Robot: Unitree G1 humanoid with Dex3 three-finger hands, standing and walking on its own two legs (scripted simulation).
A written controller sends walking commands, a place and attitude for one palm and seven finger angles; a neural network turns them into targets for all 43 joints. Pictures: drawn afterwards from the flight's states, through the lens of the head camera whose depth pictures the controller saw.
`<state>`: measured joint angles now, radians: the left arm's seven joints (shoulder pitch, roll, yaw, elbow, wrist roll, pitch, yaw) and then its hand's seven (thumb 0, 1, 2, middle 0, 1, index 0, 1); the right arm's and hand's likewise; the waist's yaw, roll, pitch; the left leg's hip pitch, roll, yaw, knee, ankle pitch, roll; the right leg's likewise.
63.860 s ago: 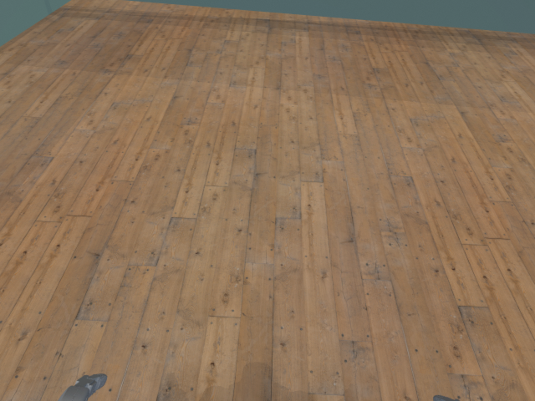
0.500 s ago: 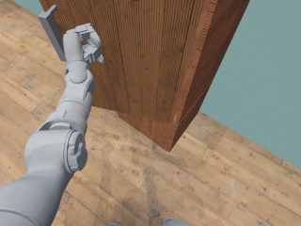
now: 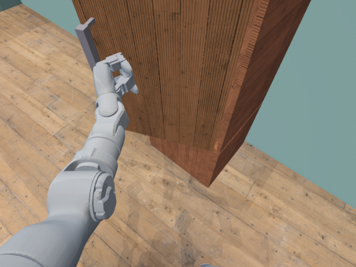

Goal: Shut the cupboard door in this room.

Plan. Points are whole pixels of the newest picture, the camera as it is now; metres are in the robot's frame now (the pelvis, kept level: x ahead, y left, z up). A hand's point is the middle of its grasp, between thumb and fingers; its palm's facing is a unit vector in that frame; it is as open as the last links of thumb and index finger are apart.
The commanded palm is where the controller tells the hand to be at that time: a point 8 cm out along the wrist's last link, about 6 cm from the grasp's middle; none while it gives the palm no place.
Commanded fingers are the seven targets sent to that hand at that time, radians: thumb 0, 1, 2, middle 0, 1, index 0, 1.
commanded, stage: draw the hand back to the body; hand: left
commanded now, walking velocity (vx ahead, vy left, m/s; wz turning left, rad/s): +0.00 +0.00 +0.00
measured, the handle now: (95, 48) +0.66 +0.17 +0.12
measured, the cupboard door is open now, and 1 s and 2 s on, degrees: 24 24 24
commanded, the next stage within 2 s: step back with the hand held close in 1.46 s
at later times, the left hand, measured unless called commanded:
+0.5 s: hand (72, 139) +0.33 +0.15 +0.17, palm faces +0.10 -0.99 -0.14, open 3.0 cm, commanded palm +0.29 +0.20 +0.17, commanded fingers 0.00 0.90 0.90 -0.97 -1.14 -0.97 -1.14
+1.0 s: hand out of the picture +0.22 +0.27 +0.17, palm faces +0.40 -0.84 -0.37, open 5.4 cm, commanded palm +0.16 +0.31 +0.20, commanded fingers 0.00 0.90 0.90 -0.28 -0.39 -0.28 -0.39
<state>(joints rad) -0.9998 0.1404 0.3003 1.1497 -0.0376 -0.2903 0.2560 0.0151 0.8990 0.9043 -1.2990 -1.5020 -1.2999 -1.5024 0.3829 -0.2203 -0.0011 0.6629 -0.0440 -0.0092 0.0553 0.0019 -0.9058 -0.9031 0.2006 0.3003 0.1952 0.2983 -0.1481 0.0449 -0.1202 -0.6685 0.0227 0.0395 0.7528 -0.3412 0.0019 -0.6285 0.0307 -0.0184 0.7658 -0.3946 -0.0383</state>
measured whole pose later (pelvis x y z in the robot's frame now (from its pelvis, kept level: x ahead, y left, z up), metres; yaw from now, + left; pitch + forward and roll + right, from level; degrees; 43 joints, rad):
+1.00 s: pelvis +0.01 +0.02 +0.04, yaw +2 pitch -3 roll +0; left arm 0.37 0.33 0.27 -0.26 -0.08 -0.08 0.08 0.01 0.89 0.90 -0.55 -0.68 -0.55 -0.68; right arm 0.20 -0.21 0.05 0.63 0.02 0.00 -0.06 0.01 -0.90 -0.90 0.20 0.30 0.20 0.30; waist 0.04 0.07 0.00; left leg -0.13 -0.01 0.02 0.40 -0.22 0.02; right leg -0.06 0.01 -0.03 0.38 -0.26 -0.01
